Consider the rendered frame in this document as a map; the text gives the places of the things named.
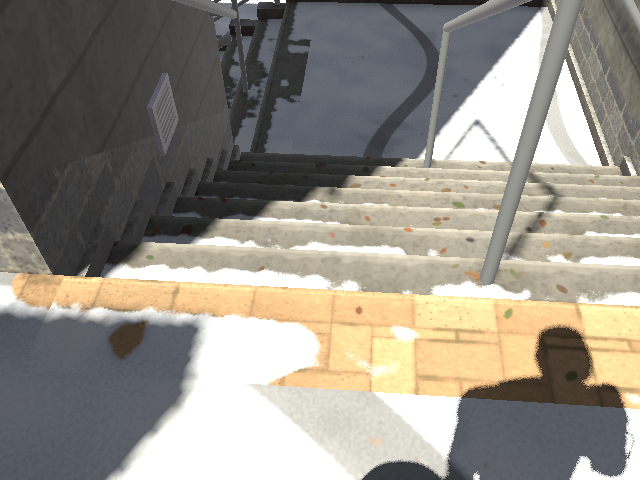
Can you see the stairs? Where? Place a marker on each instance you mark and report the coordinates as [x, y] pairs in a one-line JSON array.
[[243, 107], [388, 225]]

